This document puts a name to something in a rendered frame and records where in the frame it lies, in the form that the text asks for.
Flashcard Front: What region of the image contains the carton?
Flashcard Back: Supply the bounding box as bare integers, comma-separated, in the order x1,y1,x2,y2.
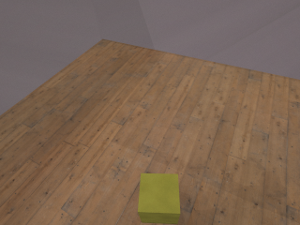
138,173,181,224

